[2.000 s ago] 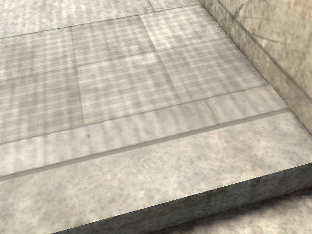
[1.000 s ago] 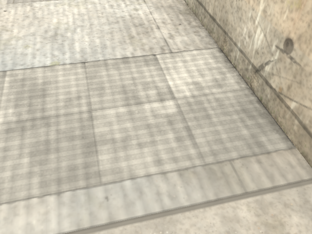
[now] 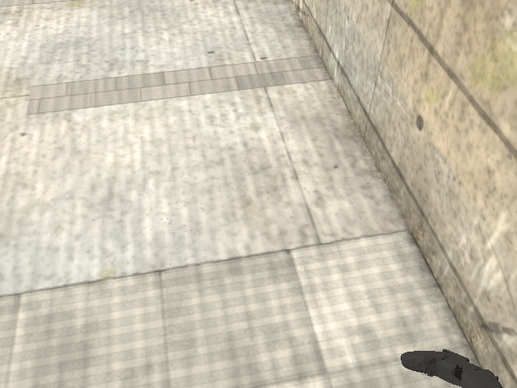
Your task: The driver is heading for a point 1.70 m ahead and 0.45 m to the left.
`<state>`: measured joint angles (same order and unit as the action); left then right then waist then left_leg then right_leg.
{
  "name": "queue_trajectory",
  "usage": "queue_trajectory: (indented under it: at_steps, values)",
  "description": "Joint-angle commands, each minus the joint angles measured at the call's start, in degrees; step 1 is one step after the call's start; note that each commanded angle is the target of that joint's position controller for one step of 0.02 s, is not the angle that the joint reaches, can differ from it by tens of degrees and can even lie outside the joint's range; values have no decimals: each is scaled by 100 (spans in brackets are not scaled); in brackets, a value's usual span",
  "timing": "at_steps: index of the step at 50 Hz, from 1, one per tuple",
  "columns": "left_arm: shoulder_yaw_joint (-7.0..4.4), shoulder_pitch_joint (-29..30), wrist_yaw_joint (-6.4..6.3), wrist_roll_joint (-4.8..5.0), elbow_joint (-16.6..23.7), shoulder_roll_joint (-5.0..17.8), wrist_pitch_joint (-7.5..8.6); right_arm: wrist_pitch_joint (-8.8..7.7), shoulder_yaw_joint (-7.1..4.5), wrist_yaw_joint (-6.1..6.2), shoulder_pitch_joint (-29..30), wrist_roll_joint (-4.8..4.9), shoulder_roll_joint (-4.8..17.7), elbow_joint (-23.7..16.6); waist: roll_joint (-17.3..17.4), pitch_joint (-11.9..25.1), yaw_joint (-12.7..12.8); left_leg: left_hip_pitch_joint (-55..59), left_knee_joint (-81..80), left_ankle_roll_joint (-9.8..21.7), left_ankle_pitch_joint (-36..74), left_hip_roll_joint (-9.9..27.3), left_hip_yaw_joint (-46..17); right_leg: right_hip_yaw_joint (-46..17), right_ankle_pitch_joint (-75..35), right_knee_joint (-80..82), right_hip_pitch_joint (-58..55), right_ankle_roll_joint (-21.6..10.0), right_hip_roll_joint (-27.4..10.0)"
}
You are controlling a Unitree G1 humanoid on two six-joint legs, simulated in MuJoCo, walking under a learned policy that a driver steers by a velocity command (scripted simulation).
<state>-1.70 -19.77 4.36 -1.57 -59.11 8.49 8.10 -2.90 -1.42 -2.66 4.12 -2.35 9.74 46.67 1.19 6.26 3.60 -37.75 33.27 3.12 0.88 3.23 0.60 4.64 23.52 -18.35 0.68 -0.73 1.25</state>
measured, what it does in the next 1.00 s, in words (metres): walks ahead: left foot, then right foot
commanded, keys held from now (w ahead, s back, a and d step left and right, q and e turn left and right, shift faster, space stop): no key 1.00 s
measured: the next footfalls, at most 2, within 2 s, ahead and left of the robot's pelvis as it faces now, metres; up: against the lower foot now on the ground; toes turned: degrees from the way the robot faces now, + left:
left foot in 0.02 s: +0.20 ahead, +0.13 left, +0.00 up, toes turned +3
right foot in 0.36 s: +0.17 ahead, -0.11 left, +0.00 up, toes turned -3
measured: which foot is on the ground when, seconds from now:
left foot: up 0.00-0.00, down 0.02-1.00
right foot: down 0.00-0.06, up 0.08-0.34, down 0.36-1.00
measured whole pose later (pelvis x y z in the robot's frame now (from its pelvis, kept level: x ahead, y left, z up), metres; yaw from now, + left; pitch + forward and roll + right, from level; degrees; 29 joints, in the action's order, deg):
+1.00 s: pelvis +0.14 +0.04 +0.01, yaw +1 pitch -2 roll +0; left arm -4.0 -11.1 -4.4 0.3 -57.6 11.1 -0.5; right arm -1.0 -2.8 1.8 -5.9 -0.7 10.9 58.5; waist -0.5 -2.8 0.0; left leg -12.5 27.9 3.4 -13.7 -2.3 3.7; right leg 2.6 16.8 -29.1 10.2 2.9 -4.6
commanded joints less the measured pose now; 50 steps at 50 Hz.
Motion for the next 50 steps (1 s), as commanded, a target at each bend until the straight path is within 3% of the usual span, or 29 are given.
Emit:
queue_trajectory:
  at_steps: [1, 2, 3, 4, 5, 6, 7, 8, 9, 10, 12, 14, 16, 19, 20, 21, 22, 24, 25, 26, 28, 32, 40, 50]
  values:
    - [-277, -3, -118, 72, 223, 985, -51, -252, -294, 114, 267, 190, 772, -299, -324, 72, -336, 1150, -778, 437, 796, -273, 203, -457, -5750, -763, -581, -628, -1158]
    - [-208, -256, -186, 120, 404, 684, -51, -332, -351, 146, -186, 204, 1074, -199, 50, 1215, -226, 3230, -5, 1032, 2894, 142, -25, -217, -4945, -1515, 106, -251, -718]
    - [-19, -1114, -277, 121, 458, 232, -10, -317, -306, 107, -1149, 224, 1159, 22, 1019, 2515, -305, 5934, -29, 2071, 3168, 1335, -1560, -161, -2571, -2816, 2031, 234, -216]
    - [-92, -501, -187, 108, 520, 536, -86, -233, -331, 161, -2567, 214, 1028, 496, 1346, 2428, -939, 6391, -1021, 2305, 3124, 1964, -2948, -234, 936, -4098, 2960, 468, 387]
    - [-207, 137, -149, 94, 696, 637, -215, -288, -484, 299, -2818, 168, 1339, 731, 852, 1691, -1076, 5731, -1329, 1797, 2446, 1885, -2717, -747, 1314, -5190, 3490, 300, 75]
    - [-272, 451, -191, 8, 695, 767, -245, -331, -553, 418, -2230, 179, 1395, 691, 533, 752, -868, 4511, -1468, 1358, 1964, 1614, -2038, -955, 947, -5557, 3626, 154, -309]
    - [-264, 368, -250, -140, 668, 660, -215, -317, -463, 439, -1555, 199, 1083, 550, 412, 517, -475, 3630, -1576, 1234, 2201, 1396, -1543, -929, 724, -5439, 3384, 72, -545]
    - [-185, 366, -286, -221, 649, 390, -184, -331, -360, 388, -943, 265, 722, 338, 209, 360, -212, 2994, -1655, 1240, 2763, 1303, -1258, -921, 499, -5128, 3030, 102, -684]
    - [-87, 379, -294, -245, 654, 102, -194, -346, -260, 309, -560, 305, 429, 204, -10, 436, 16, 2604, -1674, 1157, 3044, 1161, -1007, -908, 447, -4789, 2613, 230, -839]
    - [-73, 331, -270, -183, 622, 22, -224, -365, -262, 228, -318, 300, 400, 101, -65, 501, 163, 2345, -1706, 1080, 3090, 1003, -759, -799, 380, -4542, 2265, 399, -869]
    - [-193, 70, -148, -41, 484, 334, -260, -427, -409, 102, 169, 338, 827, -93, 49, 399, 388, 1633, -1695, 918, 2654, 523, -114, -439, -200, -3675, 1554, 674, -754]
    - [-255, 119, -118, -40, 467, 505, -260, -470, -505, 3, 90, 350, 1040, -66, 187, 293, 298, 1520, -1622, 973, 1663, 493, -221, -308, -567, -3120, 1438, 855, -703]
    - [-305, 166, -188, -1, 476, 612, -243, -475, -471, -108, -112, 388, 906, 70, 44, 32, 309, 1490, -1430, 1003, 227, 696, -611, -297, -1057, -2309, 1312, 779, -782]
    - [-293, 689, -283, 126, 664, 612, -110, -342, -242, -300, -573, 462, 330, 247, -33, -162, 193, 1556, -1182, 563, -1258, 658, -1081, -375, -2043, -1206, 1082, 240, -944]
    - [-258, 806, -627, 314, 771, 970, -395, -106, -172, 102, -1103, -44, 320, 124, -9, -55, -606, 1944, -708, 191, -1463, -153, -109, -971, -2442, -987, 1396, -147, -1167]
    - [-354, 1171, -746, 405, 812, 1274, -554, -58, -157, 266, -1236, -122, 204, 224, -747, -153, -757, 2205, -540, 27, -1414, -415, 150, -1044, -2060, -691, 1604, -438, -1280]
    - [-360, 1363, -778, 339, 877, 1160, -630, -15, -183, 363, -1138, -81, 430, 228, -928, -204, -681, 2437, -565, -38, -1275, -412, 169, -1097, -1067, -487, 1851, -451, -1253]
    - [-340, 1337, -817, 251, 883, 946, -625, 49, -275, 472, -770, 94, 768, 200, -673, -369, -508, 2563, -595, 9, -977, -275, 21, -831, -794, -584, 1928, -189, -1018]
    - [-326, 1191, -834, 247, 832, 844, -599, 76, -266, 478, -788, 127, 713, 241, -581, -356, -461, 2553, -667, 56, -714, -177, -63, -619, -953, -797, 1784, -65, -884]
    - [-320, 1015, -826, 222, 770, 788, -596, 71, -263, 462, -791, 96, 664, 277, -410, -319, -408, 2573, -767, 86, -423, -108, -152, -448, -1203, -963, 1603, 56, -757]
    - [-336, 767, -839, 210, 679, 773, -632, 48, -236, 434, -717, 122, 543, 326, -162, -285, -288, 2579, -798, 162, 55, -49, -212, -338, -1525, -1105, 1345, 165, -679]
    - [-343, 772, -859, 196, 640, 798, -729, 63, -238, 417, -723, 148, 563, 452, -154, -266, -268, 2753, -785, 158, 576, -24, -218, -322, -1772, -1097, 1152, 189, -682]
    - [-346, 848, -886, 194, 523, 832, -819, 119, -239, 447, -787, 168, 611, 708, -105, -468, -300, 2705, -978, 155, -65, -18, -242, -267, -1561, -910, 1026, 213, -649]
    - [-325, 750, -894, 185, 315, 807, -812, 135, -219, 460, -847, 169, 662, 964, -105, -684, -362, 2617, -1240, 138, -923, -19, -287, -232, -1371, -692, 1054, 204, -616]
Velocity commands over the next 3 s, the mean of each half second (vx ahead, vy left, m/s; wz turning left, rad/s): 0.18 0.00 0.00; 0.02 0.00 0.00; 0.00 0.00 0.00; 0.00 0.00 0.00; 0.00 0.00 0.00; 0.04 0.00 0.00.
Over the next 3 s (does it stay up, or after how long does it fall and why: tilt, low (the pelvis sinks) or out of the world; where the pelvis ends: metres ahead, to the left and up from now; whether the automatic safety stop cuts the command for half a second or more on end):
stays up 0.17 0.02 0.01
